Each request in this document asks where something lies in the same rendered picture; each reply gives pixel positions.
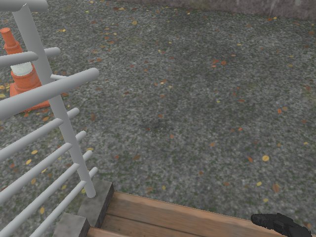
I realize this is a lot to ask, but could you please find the robot right hand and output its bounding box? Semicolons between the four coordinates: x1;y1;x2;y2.
251;212;312;237

